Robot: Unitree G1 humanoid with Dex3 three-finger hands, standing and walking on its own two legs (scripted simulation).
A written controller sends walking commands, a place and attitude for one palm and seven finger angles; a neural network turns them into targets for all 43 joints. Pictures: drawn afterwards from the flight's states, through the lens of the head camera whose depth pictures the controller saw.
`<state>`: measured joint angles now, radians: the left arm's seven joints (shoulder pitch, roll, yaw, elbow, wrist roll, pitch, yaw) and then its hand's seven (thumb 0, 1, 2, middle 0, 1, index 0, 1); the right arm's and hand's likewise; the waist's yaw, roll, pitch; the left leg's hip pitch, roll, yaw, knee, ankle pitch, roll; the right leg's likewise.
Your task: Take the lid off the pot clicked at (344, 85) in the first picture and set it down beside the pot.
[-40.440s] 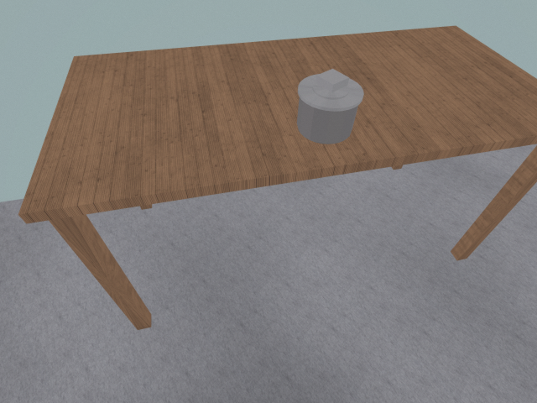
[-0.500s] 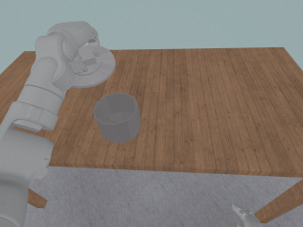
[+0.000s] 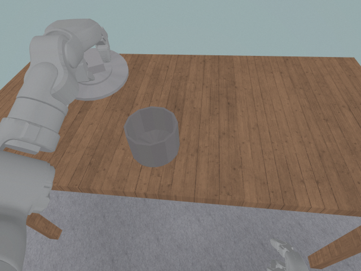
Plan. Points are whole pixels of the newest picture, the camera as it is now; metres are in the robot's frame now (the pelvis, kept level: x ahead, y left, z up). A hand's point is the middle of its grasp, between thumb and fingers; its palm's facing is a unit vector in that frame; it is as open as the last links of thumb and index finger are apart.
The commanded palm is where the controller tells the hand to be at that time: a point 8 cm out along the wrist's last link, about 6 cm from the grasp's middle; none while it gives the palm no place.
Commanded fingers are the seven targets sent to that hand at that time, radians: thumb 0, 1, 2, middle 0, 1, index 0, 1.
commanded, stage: move the lid sideways beside the pot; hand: left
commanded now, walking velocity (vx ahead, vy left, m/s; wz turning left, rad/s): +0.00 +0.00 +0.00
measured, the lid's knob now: (88, 62) +0.48 +0.21 +0.24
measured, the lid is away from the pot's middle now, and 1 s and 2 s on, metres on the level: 0.11 0.24 0.22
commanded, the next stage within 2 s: lower the lid onto the table in 1.12 s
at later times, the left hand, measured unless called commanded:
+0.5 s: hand (64, 63) +0.45 +0.25 +0.25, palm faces -0.16 +0.00 -0.99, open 8.2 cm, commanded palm +0.43 +0.25 +0.31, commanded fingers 0.00 0.50 1.11 -0.77 -0.94 -0.82 -0.99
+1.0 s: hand (25, 71) +0.44 +0.33 +0.24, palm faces -0.24 -0.06 -0.97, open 8.2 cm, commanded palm +0.45 +0.33 +0.31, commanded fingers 0.00 0.50 1.11 -0.77 -0.94 -0.82 -0.99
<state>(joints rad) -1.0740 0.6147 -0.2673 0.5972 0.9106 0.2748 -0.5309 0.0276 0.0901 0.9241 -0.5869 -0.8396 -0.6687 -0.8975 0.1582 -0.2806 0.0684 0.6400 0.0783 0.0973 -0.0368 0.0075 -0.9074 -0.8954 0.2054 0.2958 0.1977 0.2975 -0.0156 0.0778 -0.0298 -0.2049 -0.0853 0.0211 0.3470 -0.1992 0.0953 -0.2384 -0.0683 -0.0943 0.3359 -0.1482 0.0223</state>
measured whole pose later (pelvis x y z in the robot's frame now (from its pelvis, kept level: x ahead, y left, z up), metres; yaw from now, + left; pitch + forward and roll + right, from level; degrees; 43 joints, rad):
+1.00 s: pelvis +0.01 -0.01 +0.00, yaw +0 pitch +5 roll -2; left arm -1.12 0.88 -0.09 0.90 0.96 0.08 -0.55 0.03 0.10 0.92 -0.58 -0.84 -0.67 -0.90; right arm 0.22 -0.31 0.06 0.68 0.10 0.14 -0.09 0.01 -0.91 -0.90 0.21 0.30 0.20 0.30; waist -0.04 0.05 -0.01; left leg -0.25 -0.06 0.01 0.38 -0.23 0.08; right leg -0.25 -0.04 -0.10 0.30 -0.14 0.02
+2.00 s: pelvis +0.01 +0.02 +0.00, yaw +2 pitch +6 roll -2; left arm -1.04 0.74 -0.13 0.82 0.94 0.08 -0.52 0.02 0.10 0.93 -0.58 -0.84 -0.67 -0.90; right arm 0.25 -0.29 0.04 0.67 0.07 0.11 -0.04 0.01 -0.91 -0.90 0.21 0.30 0.20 0.30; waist -0.06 0.06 -0.03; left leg -0.27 -0.10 -0.01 0.39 -0.22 0.13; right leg -0.26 -0.07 -0.07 0.30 -0.14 0.00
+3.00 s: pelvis +0.01 +0.01 -0.01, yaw +1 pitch +8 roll -3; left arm -0.97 0.79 -0.06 1.02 0.94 -0.13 -0.46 0.03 0.11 0.93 -0.57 -0.83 -0.67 -0.90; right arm 0.27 -0.29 0.03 0.70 0.08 0.14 -0.07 0.00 -0.91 -0.89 0.21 0.30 0.20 0.30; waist -0.08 0.04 -0.03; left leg -0.34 -0.08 0.00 0.46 -0.26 0.11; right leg -0.32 -0.04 -0.06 0.34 -0.16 0.03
